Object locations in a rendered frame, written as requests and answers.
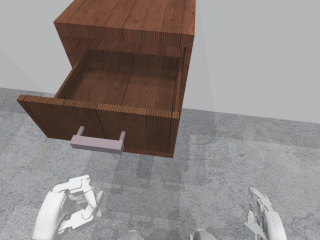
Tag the cabinet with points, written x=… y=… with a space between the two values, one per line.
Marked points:
x=155 y=27

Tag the robot right hand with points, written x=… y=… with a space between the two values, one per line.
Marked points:
x=270 y=226

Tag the robot right shin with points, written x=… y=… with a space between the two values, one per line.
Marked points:
x=201 y=229

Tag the drawer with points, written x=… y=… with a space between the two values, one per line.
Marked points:
x=108 y=92

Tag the robot left hand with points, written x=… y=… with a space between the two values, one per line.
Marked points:
x=50 y=223

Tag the handle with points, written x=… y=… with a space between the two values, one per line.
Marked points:
x=97 y=144

